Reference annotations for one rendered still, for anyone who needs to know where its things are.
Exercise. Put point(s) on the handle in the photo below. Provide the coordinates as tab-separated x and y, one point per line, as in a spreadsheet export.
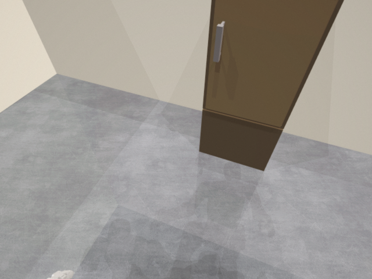
218	42

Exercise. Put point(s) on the cupboard door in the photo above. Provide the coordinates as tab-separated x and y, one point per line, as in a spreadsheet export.
266	48

